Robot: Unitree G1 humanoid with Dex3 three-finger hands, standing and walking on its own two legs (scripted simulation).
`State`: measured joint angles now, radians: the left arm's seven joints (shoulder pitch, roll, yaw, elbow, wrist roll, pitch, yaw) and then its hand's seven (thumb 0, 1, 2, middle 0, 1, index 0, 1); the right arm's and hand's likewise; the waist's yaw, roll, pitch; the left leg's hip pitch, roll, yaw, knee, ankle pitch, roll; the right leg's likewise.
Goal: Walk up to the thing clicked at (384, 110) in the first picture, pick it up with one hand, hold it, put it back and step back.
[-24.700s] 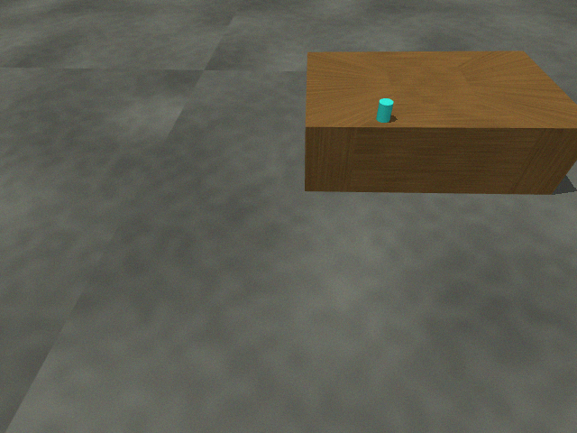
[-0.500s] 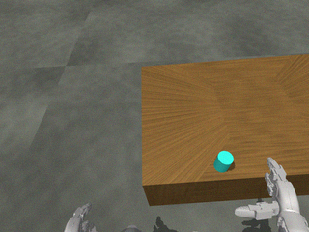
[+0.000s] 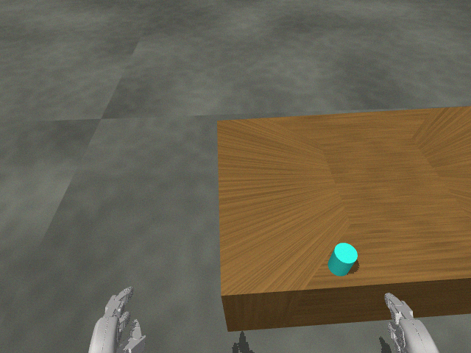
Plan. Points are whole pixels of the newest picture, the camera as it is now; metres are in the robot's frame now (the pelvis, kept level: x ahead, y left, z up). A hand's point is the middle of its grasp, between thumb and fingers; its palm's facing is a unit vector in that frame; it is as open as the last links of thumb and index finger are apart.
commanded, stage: home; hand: right
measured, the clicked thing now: (342, 259) +0.43 -0.25 -0.29
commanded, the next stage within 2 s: none
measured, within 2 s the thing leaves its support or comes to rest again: neither
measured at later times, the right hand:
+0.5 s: hand out of the picture +0.16 -0.19 -0.05, palm faces +0.03 +0.98 -0.20, open 17.4 cm
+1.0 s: hand (383, 346) +0.17 -0.20 -0.05, palm faces +0.03 +0.98 -0.21, open 17.3 cm
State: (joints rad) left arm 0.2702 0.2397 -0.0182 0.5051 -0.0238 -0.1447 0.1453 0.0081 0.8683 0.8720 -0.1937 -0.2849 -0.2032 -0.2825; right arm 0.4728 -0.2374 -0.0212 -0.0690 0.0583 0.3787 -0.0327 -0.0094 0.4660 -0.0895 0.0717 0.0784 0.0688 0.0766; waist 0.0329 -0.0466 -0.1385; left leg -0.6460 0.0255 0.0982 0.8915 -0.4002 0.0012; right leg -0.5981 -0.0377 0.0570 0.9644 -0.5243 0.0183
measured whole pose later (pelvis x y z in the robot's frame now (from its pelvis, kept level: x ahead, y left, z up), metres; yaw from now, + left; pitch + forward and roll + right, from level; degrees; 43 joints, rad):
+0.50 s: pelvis +0.00 -0.01 -0.01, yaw +1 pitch +10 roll +3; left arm 0.28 0.22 -0.03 0.54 -0.01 -0.23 0.17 0.01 0.90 0.90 -0.20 -0.30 -0.21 -0.29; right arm 0.50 -0.24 -0.03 -0.13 0.06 0.45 -0.02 -0.01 0.52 -0.06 0.06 0.06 0.05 0.06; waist 0.03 -0.05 -0.15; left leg -0.68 0.03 0.09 0.92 -0.40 -0.02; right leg -0.64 -0.03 0.05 1.01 -0.54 0.00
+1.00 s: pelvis +0.01 -0.02 -0.01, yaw +0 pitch +10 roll +3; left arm 0.29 0.22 -0.02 0.54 -0.01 -0.22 0.16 0.01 0.90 0.90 -0.20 -0.30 -0.21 -0.30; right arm 0.50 -0.24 -0.03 -0.15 0.05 0.47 -0.01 -0.01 0.50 -0.07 0.06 0.06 0.06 0.06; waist 0.03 -0.05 -0.16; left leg -0.67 0.03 0.09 0.92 -0.42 -0.02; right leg -0.63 -0.03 0.05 1.01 -0.56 0.00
